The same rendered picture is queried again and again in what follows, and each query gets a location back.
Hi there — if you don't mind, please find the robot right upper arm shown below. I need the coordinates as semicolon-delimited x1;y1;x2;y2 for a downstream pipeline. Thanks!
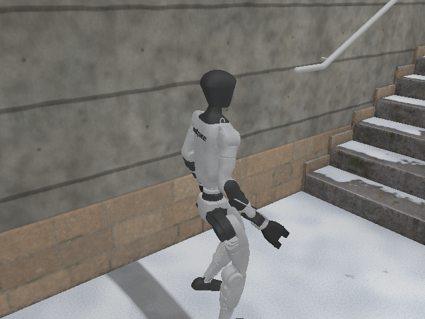
216;125;240;195

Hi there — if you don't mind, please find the robot left shin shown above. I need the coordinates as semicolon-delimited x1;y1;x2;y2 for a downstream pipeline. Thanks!
202;242;231;283

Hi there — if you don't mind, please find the robot right hand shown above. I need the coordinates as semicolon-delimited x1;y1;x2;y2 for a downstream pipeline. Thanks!
261;220;289;249

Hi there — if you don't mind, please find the robot right forearm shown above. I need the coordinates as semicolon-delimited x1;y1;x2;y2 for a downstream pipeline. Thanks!
224;180;269;230

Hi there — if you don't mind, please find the robot left forearm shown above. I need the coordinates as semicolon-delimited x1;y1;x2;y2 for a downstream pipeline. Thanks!
183;158;203;186

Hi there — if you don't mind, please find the robot left upper arm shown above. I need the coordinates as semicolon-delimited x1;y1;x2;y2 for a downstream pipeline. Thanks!
181;110;205;162

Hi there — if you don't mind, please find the humanoid robot head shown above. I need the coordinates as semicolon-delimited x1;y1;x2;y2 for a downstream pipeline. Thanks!
199;70;236;124

